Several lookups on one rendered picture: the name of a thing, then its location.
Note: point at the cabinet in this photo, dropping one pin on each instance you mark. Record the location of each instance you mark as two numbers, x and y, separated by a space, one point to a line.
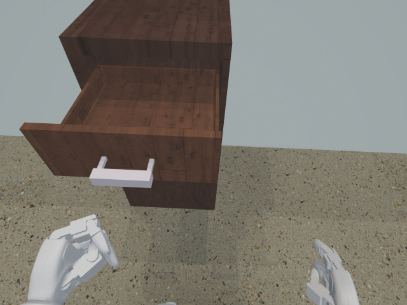
187 34

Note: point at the handle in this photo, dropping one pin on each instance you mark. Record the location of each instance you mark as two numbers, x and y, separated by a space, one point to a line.
101 176

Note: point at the left robot hand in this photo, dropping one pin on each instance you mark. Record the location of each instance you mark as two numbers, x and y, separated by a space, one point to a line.
50 277

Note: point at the drawer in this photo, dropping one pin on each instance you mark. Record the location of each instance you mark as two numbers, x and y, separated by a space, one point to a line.
132 114

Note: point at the right robot hand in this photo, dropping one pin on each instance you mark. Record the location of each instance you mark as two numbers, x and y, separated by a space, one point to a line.
338 286

